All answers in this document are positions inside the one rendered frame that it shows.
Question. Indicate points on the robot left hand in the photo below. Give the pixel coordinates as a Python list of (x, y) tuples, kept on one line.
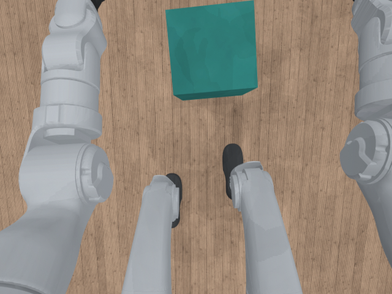
[(97, 3)]

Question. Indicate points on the right robot thigh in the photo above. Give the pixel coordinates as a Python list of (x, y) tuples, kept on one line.
[(270, 267)]

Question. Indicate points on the robot right forearm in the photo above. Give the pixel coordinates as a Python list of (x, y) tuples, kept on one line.
[(372, 22)]

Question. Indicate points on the carton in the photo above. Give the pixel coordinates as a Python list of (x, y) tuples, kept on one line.
[(212, 50)]

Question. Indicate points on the robot left upper arm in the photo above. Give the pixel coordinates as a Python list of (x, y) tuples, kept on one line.
[(61, 185)]

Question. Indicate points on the robot left forearm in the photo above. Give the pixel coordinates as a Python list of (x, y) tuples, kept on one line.
[(70, 78)]

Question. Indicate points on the robot right upper arm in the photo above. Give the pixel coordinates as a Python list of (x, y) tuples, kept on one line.
[(367, 158)]

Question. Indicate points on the robot left shin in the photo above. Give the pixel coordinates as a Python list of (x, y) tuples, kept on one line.
[(157, 178)]

